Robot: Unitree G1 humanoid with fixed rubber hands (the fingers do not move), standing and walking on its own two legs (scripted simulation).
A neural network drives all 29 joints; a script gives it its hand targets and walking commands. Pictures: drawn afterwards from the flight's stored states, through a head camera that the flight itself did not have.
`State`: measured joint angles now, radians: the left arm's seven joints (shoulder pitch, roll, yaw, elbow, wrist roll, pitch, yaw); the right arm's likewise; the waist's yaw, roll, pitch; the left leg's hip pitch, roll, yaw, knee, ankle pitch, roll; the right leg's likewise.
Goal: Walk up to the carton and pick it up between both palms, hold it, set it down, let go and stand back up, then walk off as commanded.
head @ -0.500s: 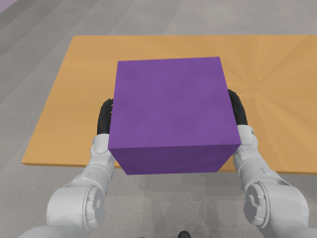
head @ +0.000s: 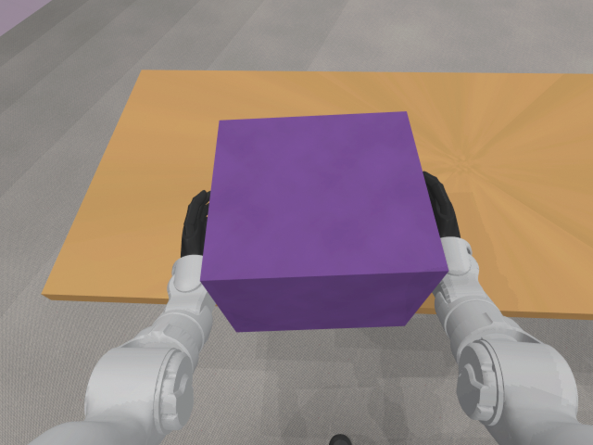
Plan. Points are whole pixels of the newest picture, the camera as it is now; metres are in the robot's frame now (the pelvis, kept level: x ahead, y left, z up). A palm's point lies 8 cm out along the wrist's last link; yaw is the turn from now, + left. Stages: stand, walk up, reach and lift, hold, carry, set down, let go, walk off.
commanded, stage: reach and lift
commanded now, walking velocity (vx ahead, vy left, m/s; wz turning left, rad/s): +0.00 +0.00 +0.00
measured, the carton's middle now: (316, 228) +0.42 +0.00 +0.01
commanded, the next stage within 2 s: none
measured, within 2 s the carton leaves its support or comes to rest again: leaves its support in 0.14 s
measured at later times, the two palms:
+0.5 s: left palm (175, 211) +0.40 +0.18 +0.08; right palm (446, 183) +0.43 -0.16 +0.10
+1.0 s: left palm (147, 203) +0.37 +0.19 +0.13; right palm (462, 189) +0.38 -0.16 +0.15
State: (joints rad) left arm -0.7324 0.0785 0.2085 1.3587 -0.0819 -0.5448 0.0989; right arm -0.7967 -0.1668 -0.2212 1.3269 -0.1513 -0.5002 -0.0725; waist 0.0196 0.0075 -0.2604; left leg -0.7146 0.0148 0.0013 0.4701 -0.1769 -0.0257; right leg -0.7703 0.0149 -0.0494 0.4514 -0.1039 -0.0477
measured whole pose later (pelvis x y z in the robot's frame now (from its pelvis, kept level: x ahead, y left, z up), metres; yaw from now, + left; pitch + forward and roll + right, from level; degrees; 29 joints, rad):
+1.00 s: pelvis +0.00 +0.02 +0.02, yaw +1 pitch +1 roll +0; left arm -0.58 0.04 0.26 0.55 0.08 0.32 0.07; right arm -0.68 -0.16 -0.09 0.79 0.13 0.14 -0.08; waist -0.03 -0.03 -0.07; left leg -0.19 -0.01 -0.02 0.34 -0.17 0.00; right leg -0.24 0.00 -0.03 0.31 -0.10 -0.01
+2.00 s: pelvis +0.00 +0.03 +0.02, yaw +2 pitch -2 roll -1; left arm -0.51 0.04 0.25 0.21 0.12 0.60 0.02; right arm -0.61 -0.13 -0.09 0.47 0.16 0.40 -0.11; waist -0.07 0.00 -0.06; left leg -0.14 -0.02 -0.05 0.36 -0.19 0.01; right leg -0.15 0.00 -0.05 0.28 -0.10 0.00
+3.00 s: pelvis +0.00 +0.02 +0.02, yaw +2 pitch -2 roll -1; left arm -0.53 0.03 0.29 0.14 0.14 0.71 0.01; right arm -0.68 -0.15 -0.07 0.46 0.20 0.49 -0.13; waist -0.06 -0.01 -0.08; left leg -0.14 -0.01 -0.05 0.36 -0.18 0.01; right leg -0.15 0.01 -0.03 0.28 -0.09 -0.01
